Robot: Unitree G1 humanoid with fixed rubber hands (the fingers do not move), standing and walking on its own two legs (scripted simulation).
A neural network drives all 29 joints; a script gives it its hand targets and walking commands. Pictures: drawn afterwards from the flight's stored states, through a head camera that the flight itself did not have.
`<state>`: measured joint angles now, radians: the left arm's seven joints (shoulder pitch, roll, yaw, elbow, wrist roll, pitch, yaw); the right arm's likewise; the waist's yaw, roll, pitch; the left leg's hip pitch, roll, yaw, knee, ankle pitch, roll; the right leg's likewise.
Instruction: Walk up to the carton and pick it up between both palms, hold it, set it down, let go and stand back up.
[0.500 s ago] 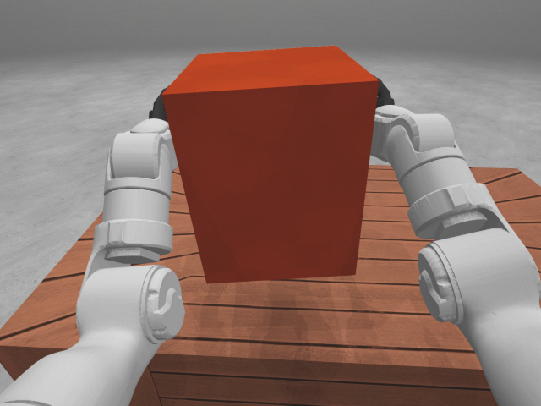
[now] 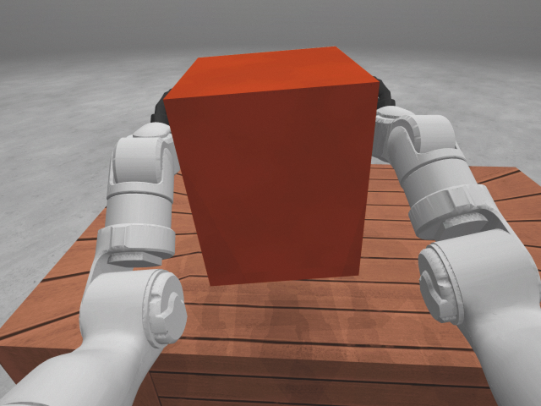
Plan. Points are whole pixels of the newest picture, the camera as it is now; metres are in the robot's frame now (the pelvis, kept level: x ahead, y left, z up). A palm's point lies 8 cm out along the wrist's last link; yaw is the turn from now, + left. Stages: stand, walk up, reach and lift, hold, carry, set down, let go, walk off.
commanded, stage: hold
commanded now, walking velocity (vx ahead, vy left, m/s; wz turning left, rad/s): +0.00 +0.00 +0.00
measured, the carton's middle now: (275, 162) +0.36 -0.01 +0.28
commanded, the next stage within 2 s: set down in 0.28 s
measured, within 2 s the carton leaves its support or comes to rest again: neither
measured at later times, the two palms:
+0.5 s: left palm (158, 118) +0.38 +0.14 +0.33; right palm (377, 111) +0.36 -0.15 +0.34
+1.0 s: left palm (165, 148) +0.40 +0.15 +0.28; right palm (362, 164) +0.37 -0.14 +0.26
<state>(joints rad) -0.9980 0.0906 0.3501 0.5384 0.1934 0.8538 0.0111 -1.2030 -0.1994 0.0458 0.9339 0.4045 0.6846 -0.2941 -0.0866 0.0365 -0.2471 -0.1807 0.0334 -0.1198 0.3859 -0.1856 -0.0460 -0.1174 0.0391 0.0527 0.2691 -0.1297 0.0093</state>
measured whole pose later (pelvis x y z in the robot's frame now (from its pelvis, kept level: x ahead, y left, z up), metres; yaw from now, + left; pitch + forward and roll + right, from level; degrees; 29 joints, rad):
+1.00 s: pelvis +0.00 +0.02 +0.00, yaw +1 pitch -7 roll -1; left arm -0.98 0.10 0.34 0.60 0.25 0.59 -0.01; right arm -0.99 -0.07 -0.10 0.88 0.26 0.33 -0.25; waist -0.14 -0.04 -0.08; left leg -0.05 0.01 -0.11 0.36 -0.19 -0.02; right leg 0.02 0.01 0.05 0.23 -0.13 0.03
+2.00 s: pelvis +0.01 +0.02 +0.00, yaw +0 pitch -6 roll -1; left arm -0.87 0.06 0.35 0.66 0.27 0.42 -0.04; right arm -0.83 0.00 -0.18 0.80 0.11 0.24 -0.23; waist -0.19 -0.05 -0.04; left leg -0.05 0.00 -0.08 0.34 -0.18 -0.01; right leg 0.00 -0.01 0.04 0.23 -0.14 0.04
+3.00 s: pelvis +0.01 +0.02 +0.00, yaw -2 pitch -1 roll -1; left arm -0.81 0.05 0.31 0.79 0.25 0.25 -0.04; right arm -0.67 0.08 -0.30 0.76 -0.04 0.11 -0.20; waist -0.18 -0.04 -0.04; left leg -0.12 0.01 -0.04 0.33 -0.18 0.00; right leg -0.08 -0.02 0.01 0.23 -0.12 0.04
